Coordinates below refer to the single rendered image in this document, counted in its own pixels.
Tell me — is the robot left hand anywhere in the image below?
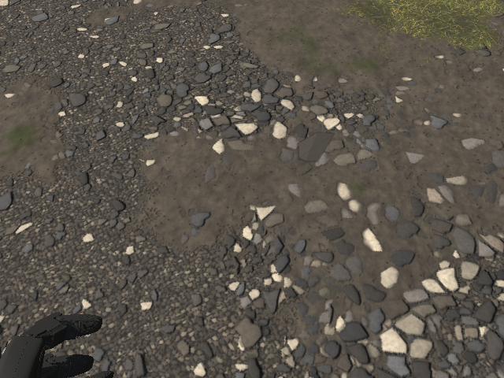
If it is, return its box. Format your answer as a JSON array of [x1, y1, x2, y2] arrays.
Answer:
[[0, 312, 114, 378]]

